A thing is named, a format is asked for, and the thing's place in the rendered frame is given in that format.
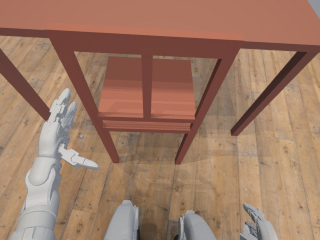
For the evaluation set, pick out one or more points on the robot thigh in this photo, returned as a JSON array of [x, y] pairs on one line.
[[123, 223], [193, 227]]

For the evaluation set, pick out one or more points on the table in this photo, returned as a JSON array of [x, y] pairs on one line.
[[278, 25]]

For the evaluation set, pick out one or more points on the chair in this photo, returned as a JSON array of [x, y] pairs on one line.
[[145, 94]]

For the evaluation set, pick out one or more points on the right robot thigh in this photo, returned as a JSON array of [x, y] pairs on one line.
[[193, 227]]

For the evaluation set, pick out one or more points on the right robot hand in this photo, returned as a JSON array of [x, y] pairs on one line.
[[263, 230]]

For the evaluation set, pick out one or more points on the left robot thigh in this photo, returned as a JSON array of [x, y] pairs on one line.
[[123, 223]]

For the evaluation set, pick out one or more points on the robot left forearm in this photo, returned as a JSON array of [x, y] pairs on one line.
[[40, 209]]

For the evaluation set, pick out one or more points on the left robot hand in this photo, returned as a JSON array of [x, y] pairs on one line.
[[55, 130]]

